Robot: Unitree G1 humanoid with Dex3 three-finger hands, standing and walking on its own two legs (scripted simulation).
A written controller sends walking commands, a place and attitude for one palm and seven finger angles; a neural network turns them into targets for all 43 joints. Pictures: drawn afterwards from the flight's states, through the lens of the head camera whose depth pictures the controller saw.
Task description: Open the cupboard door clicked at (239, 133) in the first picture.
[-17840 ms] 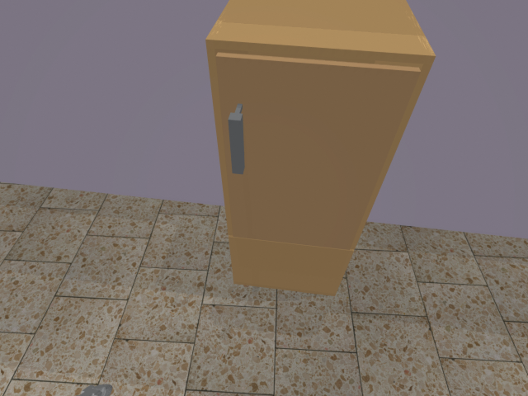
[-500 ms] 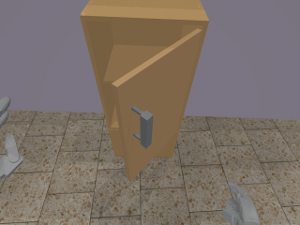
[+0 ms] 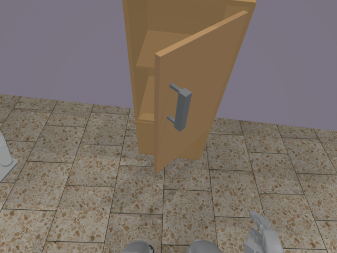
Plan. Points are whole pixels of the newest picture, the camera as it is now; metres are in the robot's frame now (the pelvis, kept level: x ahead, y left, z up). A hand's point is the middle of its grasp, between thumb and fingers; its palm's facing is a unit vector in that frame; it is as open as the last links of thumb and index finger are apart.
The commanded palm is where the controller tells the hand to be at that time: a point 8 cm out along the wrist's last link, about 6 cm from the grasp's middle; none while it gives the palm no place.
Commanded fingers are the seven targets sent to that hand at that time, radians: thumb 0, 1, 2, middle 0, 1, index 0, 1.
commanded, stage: step back with the hand held close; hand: left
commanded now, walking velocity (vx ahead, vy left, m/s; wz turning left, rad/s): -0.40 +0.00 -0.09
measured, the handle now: (176, 107) +0.49 +0.01 +0.05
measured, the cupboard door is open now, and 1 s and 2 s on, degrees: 51 51 51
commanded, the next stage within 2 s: stop stepping back and stand still in 0.06 s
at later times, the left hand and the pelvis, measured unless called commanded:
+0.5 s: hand (21, 212) +0.15 +0.22 +0.18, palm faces +0.32 -0.83 -0.45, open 7.4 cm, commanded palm +0.09 +0.26 +0.19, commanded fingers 0.00 0.90 0.90 -0.20 -0.30 -0.20 -0.30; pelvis -0.09 -0.02 +0.00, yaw -8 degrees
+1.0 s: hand out of the picture +0.05 +0.23 +0.17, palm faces +0.36 -0.83 -0.43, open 7.4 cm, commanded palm +0.00 +0.27 +0.19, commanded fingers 0.00 0.90 0.90 -0.20 -0.30 -0.20 -0.30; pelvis -0.17 -0.01 +0.01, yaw -7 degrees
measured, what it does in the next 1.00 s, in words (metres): walks backwards: right foot, then left foot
